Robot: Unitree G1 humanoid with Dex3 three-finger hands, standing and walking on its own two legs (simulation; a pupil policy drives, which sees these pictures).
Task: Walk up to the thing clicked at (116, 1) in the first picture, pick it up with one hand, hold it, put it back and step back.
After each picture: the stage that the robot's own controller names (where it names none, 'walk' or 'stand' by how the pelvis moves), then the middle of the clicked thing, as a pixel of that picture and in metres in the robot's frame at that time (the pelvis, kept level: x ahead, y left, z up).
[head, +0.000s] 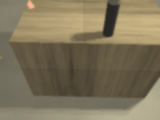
stand; (111, 16) +0.81 -0.17 +0.00
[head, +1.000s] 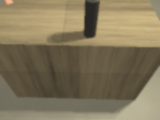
rise first; (91, 15) +0.73 -0.02 +0.03
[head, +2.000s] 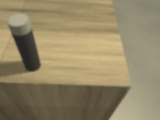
stand; (26, 46) +0.49 +0.23 +0.03
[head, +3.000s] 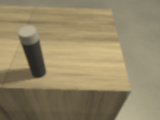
stand; (34, 54) +0.51 +0.21 +0.01
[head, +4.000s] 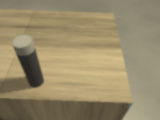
stand; (30, 64) +0.46 +0.21 +0.00
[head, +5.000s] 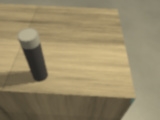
stand; (35, 58) +0.48 +0.20 +0.00
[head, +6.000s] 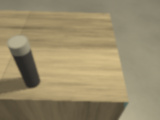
stand; (26, 64) +0.46 +0.23 +0.00
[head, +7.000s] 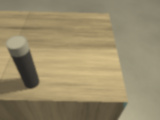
stand; (25, 65) +0.46 +0.24 +0.00
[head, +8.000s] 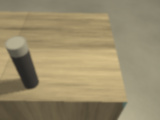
rise first; (24, 65) +0.46 +0.24 +0.00
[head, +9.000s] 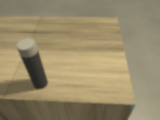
rise first; (34, 66) +0.46 +0.23 +0.00
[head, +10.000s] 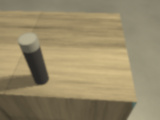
go down; (35, 61) +0.47 +0.23 +0.01
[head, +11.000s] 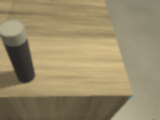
go down; (20, 56) +0.44 +0.21 +0.04
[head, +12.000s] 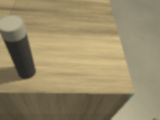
approach; (20, 52) +0.45 +0.21 +0.05
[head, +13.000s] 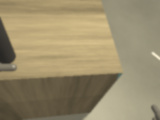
close; out of the picture +0.48 +0.23 +0.08
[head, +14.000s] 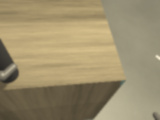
lift; out of the picture +0.42 +0.23 +0.08
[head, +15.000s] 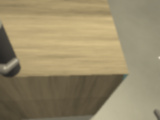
lift; out of the picture +0.43 +0.23 +0.09
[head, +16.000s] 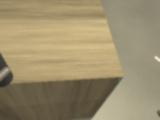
lift; out of the picture +0.41 +0.25 +0.08
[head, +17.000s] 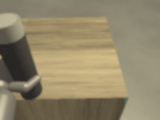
lift; (20, 62) +0.32 +0.17 +0.19
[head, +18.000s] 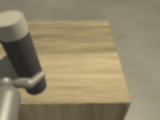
hold; (24, 59) +0.33 +0.16 +0.20
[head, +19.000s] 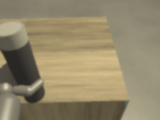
hold; (24, 67) +0.33 +0.17 +0.16
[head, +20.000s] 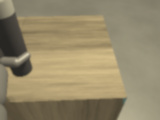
crouch; (11, 40) +0.41 +0.21 +0.19
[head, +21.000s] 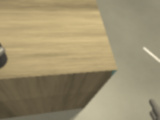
lower; out of the picture +0.47 +0.24 +0.07
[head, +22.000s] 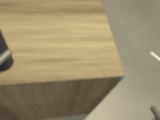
lower; out of the picture +0.46 +0.24 +0.09
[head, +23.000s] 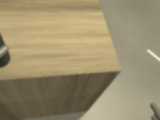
lower; out of the picture +0.47 +0.24 +0.09
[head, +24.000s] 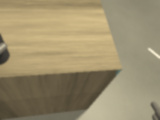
lower; out of the picture +0.48 +0.24 +0.10
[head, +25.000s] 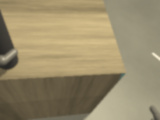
loosen; out of the picture +0.46 +0.22 +0.09
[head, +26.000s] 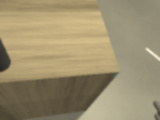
withdraw; out of the picture +0.45 +0.23 +0.09
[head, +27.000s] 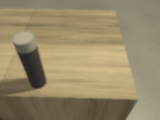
sink last; (32, 63) +0.44 +0.21 +0.05
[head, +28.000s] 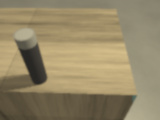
stand; (33, 59) +0.46 +0.22 +0.05
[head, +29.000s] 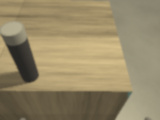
stand; (22, 56) +0.45 +0.22 +0.06
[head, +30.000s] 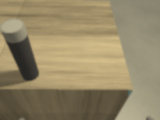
stand; (23, 54) +0.45 +0.22 +0.07
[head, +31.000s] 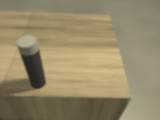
stand; (33, 64) +0.46 +0.21 +0.01
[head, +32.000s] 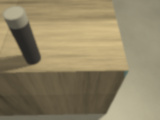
walk; (25, 39) +0.52 +0.23 +0.03
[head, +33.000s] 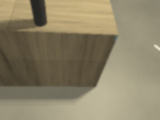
walk; (37, 1) +0.75 +0.21 +0.02
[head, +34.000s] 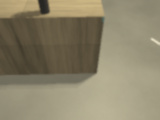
stand; out of the picture +1.04 +0.30 +0.02
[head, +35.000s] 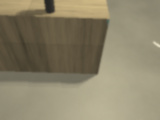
stand; out of the picture +1.04 +0.24 +0.00
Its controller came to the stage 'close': yes
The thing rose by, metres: 0.20
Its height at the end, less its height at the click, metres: +0.00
